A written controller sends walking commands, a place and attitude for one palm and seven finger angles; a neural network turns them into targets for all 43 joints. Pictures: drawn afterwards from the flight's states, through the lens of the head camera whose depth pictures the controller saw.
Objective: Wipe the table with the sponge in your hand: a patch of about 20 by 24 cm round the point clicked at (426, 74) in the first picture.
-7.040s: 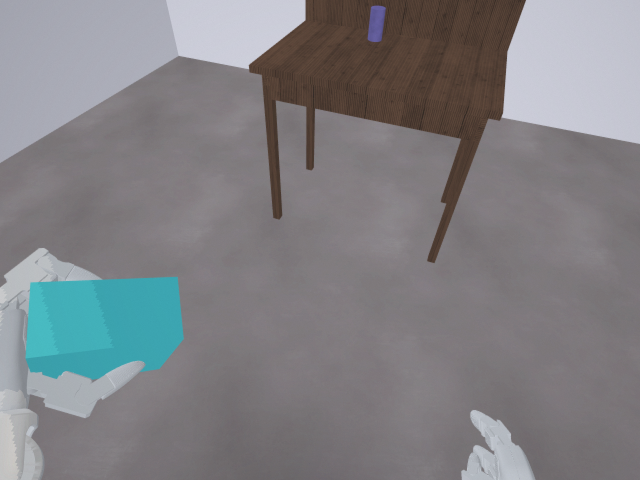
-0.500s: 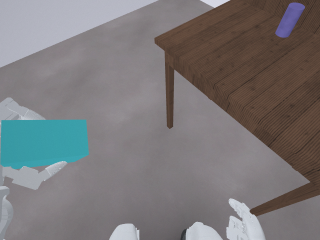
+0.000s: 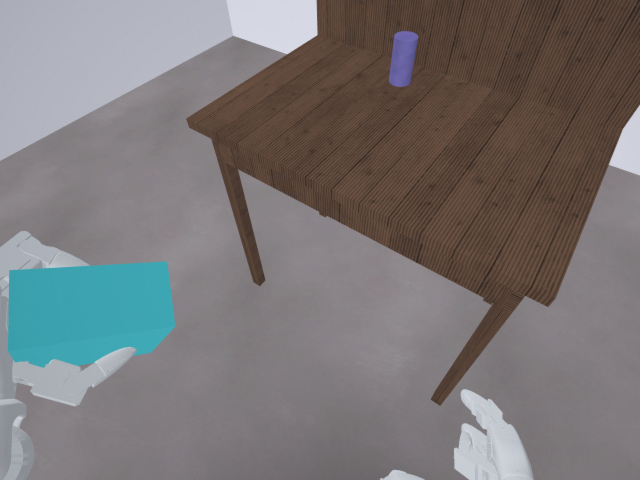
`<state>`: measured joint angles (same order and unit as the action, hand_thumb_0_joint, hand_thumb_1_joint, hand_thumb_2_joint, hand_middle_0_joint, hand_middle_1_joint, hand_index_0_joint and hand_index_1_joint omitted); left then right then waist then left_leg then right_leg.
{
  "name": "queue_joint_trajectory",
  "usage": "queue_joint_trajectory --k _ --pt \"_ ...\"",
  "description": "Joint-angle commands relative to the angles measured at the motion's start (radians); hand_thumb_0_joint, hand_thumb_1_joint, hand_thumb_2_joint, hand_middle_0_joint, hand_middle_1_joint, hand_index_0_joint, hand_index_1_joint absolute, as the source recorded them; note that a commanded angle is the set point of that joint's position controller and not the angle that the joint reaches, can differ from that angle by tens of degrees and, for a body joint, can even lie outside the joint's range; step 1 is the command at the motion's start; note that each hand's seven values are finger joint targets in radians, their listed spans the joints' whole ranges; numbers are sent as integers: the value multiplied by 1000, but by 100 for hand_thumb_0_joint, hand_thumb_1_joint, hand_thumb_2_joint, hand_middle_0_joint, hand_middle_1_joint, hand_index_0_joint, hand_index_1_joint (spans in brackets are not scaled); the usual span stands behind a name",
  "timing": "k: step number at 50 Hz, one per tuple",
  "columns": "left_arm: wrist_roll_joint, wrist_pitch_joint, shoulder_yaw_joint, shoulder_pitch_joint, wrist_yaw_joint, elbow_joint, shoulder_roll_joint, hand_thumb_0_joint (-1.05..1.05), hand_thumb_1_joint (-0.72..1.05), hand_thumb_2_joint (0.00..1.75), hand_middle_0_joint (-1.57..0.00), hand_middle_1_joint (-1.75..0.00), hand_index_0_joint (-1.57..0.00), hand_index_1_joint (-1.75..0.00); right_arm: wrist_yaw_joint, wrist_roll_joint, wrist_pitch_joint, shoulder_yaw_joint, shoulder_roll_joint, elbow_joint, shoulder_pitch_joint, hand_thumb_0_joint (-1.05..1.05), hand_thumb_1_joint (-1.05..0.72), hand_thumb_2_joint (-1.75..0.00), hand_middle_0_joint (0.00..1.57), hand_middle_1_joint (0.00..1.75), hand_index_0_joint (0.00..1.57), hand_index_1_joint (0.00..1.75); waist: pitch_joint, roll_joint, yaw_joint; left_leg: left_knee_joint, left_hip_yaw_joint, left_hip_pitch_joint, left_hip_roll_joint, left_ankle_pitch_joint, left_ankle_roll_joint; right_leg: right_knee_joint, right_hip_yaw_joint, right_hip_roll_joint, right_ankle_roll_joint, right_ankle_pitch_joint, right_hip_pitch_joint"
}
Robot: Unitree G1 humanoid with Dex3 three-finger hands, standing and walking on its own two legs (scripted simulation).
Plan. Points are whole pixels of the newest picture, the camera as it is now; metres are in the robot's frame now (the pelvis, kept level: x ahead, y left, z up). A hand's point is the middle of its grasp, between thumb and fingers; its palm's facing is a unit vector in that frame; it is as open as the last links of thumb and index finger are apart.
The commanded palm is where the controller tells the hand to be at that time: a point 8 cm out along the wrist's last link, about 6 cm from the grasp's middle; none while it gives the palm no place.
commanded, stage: turn to face it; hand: left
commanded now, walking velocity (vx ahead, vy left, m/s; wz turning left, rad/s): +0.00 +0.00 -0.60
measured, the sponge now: (115, 316) +0.22 +0.23 +0.15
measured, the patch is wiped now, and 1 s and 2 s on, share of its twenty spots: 0.00 0.00 0.00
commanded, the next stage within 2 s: take the last steps up to it in 1.40 s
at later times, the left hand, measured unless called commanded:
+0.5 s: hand (209, 312) +0.22 +0.13 +0.17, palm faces +0.12 -0.88 -0.45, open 10.2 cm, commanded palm +0.18 +0.19 +0.19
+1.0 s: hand (386, 354) +0.20 -0.02 +0.18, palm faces -0.24 -0.80 -0.54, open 10.2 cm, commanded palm +0.18 +0.06 +0.19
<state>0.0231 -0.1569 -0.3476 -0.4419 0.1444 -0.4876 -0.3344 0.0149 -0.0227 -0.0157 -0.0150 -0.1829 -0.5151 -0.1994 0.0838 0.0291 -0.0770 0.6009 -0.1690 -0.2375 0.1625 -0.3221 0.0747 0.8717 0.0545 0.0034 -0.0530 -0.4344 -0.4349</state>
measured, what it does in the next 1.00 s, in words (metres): walks backwards, turning right: right foot, then left foot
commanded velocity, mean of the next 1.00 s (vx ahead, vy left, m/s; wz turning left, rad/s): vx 0.00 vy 0.00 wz -0.59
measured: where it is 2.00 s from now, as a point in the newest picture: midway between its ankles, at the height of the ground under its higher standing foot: outside the picture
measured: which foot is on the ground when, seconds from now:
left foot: down 0.00-0.06, up 0.08-0.46, down 0.48-0.74, up 0.76-1.00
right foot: up 0.00-0.04, down 0.06-0.50, up 0.52-0.72, down 0.74-1.00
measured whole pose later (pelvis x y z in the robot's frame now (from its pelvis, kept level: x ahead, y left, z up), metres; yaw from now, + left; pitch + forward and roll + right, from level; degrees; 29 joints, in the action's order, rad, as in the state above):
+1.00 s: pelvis -0.12 -0.07 +0.01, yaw -37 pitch +2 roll +2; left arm 0.05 -0.21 -0.42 -0.57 0.14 -0.65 -0.45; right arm 0.00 -0.01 0.06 0.01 -0.24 -0.55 -0.14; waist 0.13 -0.03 0.02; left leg 0.84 -0.05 -0.40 0.04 -0.46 0.08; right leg 0.53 -0.06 -0.08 0.08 -0.17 -0.39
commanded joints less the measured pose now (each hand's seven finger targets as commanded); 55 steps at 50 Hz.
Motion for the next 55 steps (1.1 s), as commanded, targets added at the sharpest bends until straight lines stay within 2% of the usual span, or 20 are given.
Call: queue_joint_trajectory --k 1,2,3,4,5,9,21,23,25,27,30,34,36,37,38,39,42,52,54,55 --pt "-3 -82 -78 197 11 -266 -195 0 10 130 -120 -160 -120 -160 -9 1 -89 67 -164 128 30 0 -90 -90 20 30 20 30 -115 191 54 5 25 -4 164 317 -75 -329 74 -10 6 161 224" --pt "-5 -87 -110 195 14 -253 -228 0 10 130 -120 -160 -120 -160 -12 -2 -90 66 -149 126 27 0 -90 -90 20 30 20 30 -135 53 55 160 -1 -39 109 215 -43 -417 -27 64 49 333 273" --pt "-8 -87 -163 129 26 -208 -282 0 10 130 -120 -160 -120 -160 -9 -1 -86 57 -114 140 44 0 -90 -90 20 30 20 30 -157 -211 47 377 -8 -229 -27 -125 4 -448 -345 238 158 741 371" --pt "27 -78 -192 88 28 -221 -292 0 10 130 -120 -160 -120 -160 -5 -6 -75 63 -122 157 96 0 -90 -90 20 30 20 30 -201 -329 28 550 110 -293 -86 -293 13 -503 -549 323 203 815 334" --pt "40 -81 -218 37 28 -257 -307 0 10 130 -120 -160 -120 -160 -5 1 -57 57 -107 150 109 0 -90 -90 20 30 20 30 -207 -249 35 631 202 -311 -65 -241 13 -502 -558 331 221 729 333" --pt "51 -112 -250 -121 26 -297 -270 0 10 130 -120 -160 -120 -160 -12 13 14 35 -83 127 130 0 -90 -90 20 30 20 30 -297 -91 54 519 184 -320 -74 -139 26 -430 -377 239 223 783 450" --pt "29 -77 -156 -44 24 -288 -232 0 10 130 -120 -160 -120 -160 -6 4 55 57 -145 135 94 0 -90 -90 20 30 20 30 -242 -112 53 -74 145 33 -121 -77 -33 -541 -492 166 173 249 150" --pt "29 -92 -150 14 16 -346 -250 0 10 130 -120 -160 -120 -160 5 8 42 66 -163 139 87 0 -90 -90 20 30 20 30 -198 14 61 -244 213 203 -14 -47 -91 -438 -433 60 109 139 -38" --pt "9 -106 -182 32 13 -350 -271 0 10 130 -120 -160 -120 -160 16 9 17 69 -159 156 104 0 -90 -90 20 30 20 30 -176 308 41 -345 395 131 277 66 -230 52 -168 -73 29 -55 -143" --pt "7 -96 -158 20 2 -293 -232 0 10 130 -120 -160 -120 -160 11 9 -1 75 -143 161 95 0 -90 -90 20 30 20 30 -75 253 46 -347 292 -106 287 45 -254 315 -112 1 6 -22 -86" --pt "13 -93 -96 51 4 -251 -177 0 10 130 -120 -160 -120 -160 2 -3 -41 68 -152 136 60 0 -90 -90 20 30 20 30 -47 230 47 -239 83 -34 216 276 -163 66 -17 30 -4 -35 -50" --pt "4 -87 -84 144 6 -249 -189 0 10 130 -120 -160 -120 -160 -6 4 -79 72 -176 126 26 0 -90 -90 20 30 20 30 -97 198 63 -75 32 4 187 372 -91 -254 83 -21 -5 99 163" --pt "-2 -90 -114 162 11 -243 -223 0 10 130 -120 -160 -120 -160 -14 -1 -84 66 -156 127 21 0 -90 -90 20 30 20 30 -154 32 58 168 -2 -43 109 253 -43 -418 -36 60 55 373 296" --pt "-1 -96 -168 132 23 -231 -284 0 10 130 -120 -160 -120 -160 -8 0 -78 54 -119 141 49 0 -90 -90 20 30 20 30 -170 -246 49 382 -13 -231 -23 -111 4 -444 -335 231 157 802 399" --pt "25 -79 -188 56 28 -195 -281 0 10 130 -120 -160 -120 -160 -9 -7 -71 64 -132 150 80 0 -90 -90 20 30 20 30 -237 -378 31 549 100 -300 -87 -309 18 -488 -546 309 199 857 372" --pt "36 -79 -205 24 28 -269 -297 0 10 130 -120 -160 -120 -160 -12 1 -53 62 -120 150 100 0 -90 -90 20 30 20 30 -238 -283 34 626 195 -308 -67 -264 14 -490 -551 322 212 767 368" --pt "44 -107 -233 -78 33 -352 -274 0 10 130 -120 -160 -120 -160 -18 14 -2 31 -89 123 127 0 -90 -90 20 30 20 30 -290 -93 53 568 193 -326 -67 -163 22 -429 -393 257 235 795 443" --pt "32 -84 -211 -120 28 -278 -242 0 10 130 -120 -160 -120 -160 -10 4 39 53 -132 123 85 0 -90 -90 20 30 20 30 -267 -121 64 -52 139 2 -111 -42 -22 -487 -432 176 185 381 208" --pt "27 -89 -187 -83 22 -309 -241 0 10 130 -120 -160 -120 -160 3 4 31 66 -155 127 81 0 -90 -90 20 30 20 30 -232 -27 70 -208 206 135 -10 11 -77 -394 -389 91 119 239 53" --pt "19 -95 -185 -52 17 -338 -241 0 10 130 -120 -160 -120 -160 10 5 23 75 -178 140 91 0 -90 -90 20 30 20 30 -204 119 62 -236 326 169 125 124 -138 -268 -298 -4 71 128 -56"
